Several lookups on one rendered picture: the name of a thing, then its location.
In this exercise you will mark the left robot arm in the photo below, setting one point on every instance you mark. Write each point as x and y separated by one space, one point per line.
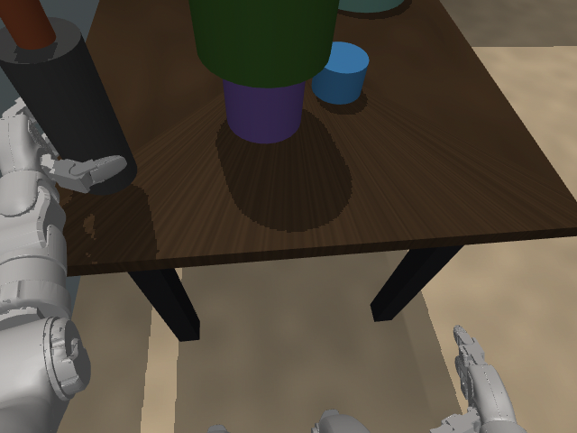
43 363

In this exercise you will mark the table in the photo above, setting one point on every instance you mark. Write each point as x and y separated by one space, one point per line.
429 158

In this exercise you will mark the potted plant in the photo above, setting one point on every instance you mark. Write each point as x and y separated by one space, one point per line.
264 50

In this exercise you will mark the right robot hand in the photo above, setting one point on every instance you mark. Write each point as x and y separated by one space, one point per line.
481 385

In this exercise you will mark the left robot hand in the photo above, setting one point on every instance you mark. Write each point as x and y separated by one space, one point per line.
22 147

